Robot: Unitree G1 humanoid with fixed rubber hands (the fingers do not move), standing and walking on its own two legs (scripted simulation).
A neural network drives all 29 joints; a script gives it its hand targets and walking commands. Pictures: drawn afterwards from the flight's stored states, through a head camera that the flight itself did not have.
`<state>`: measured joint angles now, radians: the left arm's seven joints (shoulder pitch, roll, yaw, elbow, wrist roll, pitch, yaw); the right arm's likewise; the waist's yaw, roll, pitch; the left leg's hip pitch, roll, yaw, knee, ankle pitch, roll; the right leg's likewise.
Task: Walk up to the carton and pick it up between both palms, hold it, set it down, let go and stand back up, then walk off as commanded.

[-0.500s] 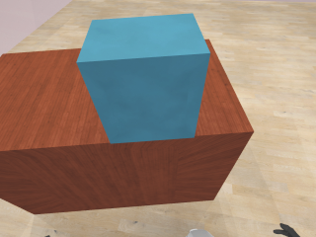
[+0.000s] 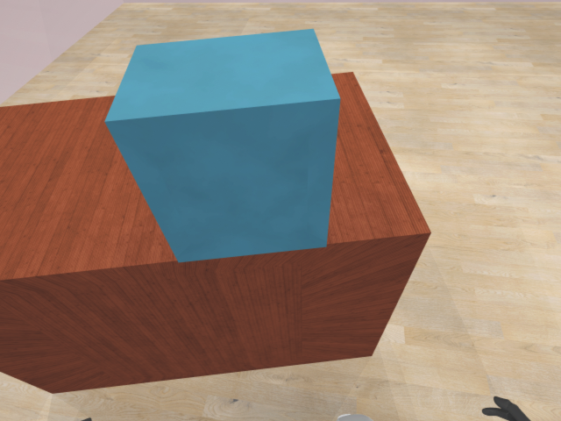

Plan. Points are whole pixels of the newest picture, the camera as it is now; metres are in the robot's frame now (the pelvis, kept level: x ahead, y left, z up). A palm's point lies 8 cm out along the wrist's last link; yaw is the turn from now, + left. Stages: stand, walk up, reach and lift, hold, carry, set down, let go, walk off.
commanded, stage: walk up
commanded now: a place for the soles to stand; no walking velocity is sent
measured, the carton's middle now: (240, 155) +0.50 +0.07 +0.11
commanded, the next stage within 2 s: none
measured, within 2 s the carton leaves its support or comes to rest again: neither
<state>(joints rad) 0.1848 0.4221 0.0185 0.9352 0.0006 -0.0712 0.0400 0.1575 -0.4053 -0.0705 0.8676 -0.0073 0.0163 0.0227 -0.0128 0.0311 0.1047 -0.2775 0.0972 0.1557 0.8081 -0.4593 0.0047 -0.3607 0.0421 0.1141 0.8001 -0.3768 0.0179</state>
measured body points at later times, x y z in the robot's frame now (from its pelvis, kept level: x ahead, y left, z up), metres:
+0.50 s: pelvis +0.00 +0.11 +0.01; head +0.02 +0.11 +0.45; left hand +0.10 +0.44 -0.10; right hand +0.07 -0.23 -0.10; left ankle +0.04 +0.15 -0.71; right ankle +0.02 -0.08 -0.64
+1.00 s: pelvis +0.02 +0.06 +0.01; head +0.03 +0.04 +0.46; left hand +0.11 +0.39 -0.08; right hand +0.09 -0.27 -0.11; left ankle +0.03 +0.14 -0.70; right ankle +0.10 -0.05 -0.71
